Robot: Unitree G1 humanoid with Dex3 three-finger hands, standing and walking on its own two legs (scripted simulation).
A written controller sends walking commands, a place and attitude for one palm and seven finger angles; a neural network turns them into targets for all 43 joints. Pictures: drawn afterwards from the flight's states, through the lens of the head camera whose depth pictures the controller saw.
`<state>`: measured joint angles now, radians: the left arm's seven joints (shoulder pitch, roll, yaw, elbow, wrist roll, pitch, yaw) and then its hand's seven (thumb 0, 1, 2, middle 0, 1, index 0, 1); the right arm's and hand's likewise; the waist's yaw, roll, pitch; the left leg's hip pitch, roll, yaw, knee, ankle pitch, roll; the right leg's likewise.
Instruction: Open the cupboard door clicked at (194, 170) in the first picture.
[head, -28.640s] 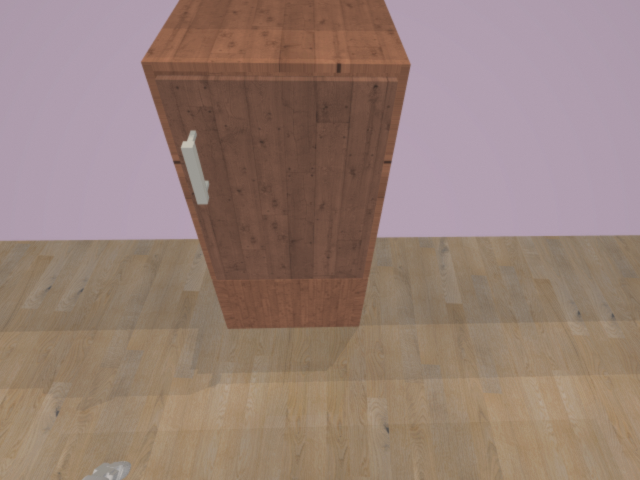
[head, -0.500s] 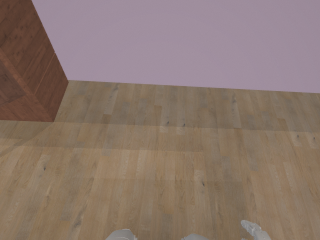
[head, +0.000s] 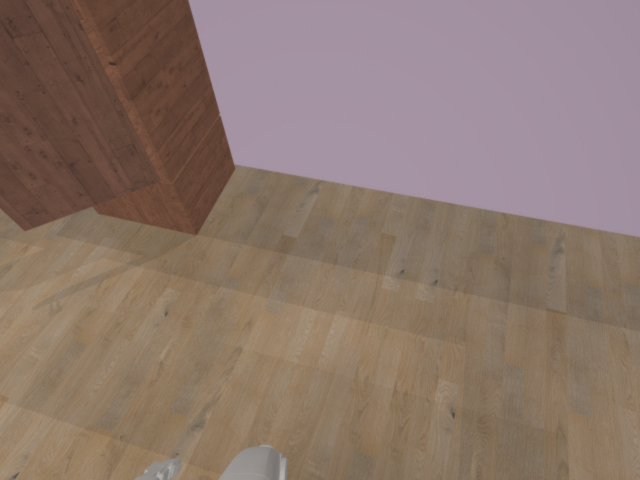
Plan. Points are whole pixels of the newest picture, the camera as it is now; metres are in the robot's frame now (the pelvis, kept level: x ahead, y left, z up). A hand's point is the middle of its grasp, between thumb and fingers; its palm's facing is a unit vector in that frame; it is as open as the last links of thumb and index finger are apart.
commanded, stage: turn to face it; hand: left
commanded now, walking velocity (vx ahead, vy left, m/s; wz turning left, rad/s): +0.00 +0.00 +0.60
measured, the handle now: out of the picture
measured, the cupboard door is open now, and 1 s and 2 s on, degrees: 44 44 44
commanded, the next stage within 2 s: take the last steps up to it in 0.78 s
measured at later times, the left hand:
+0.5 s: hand out of the picture +0.05 +0.24 -0.16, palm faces +0.29 -0.92 -0.27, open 7.4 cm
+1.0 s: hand out of the picture -0.06 +0.16 -0.19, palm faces +0.53 -0.82 -0.20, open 7.4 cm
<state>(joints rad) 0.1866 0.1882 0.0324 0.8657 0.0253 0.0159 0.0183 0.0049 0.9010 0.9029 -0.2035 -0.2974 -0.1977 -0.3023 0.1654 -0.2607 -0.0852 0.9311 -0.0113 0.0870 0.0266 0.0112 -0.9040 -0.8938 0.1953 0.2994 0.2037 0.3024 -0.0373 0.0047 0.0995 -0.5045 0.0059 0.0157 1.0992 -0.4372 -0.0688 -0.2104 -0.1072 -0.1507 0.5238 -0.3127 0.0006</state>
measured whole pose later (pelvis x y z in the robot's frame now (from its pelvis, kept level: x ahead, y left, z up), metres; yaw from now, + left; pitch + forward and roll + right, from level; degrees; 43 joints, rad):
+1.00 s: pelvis +0.02 -0.02 -0.01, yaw +30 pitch +0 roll +1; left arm 0.29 0.21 0.05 0.98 0.02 0.01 0.01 0.01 0.91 0.90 -0.21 -0.30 -0.20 -0.30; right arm 0.12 -0.21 -0.04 0.97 -0.01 0.04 0.01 0.01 -0.90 -0.89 0.19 0.30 0.20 0.30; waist 0.02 -0.05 0.09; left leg -0.25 -0.01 0.05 0.55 -0.32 -0.01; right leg -0.22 -0.12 -0.19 0.62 -0.38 0.01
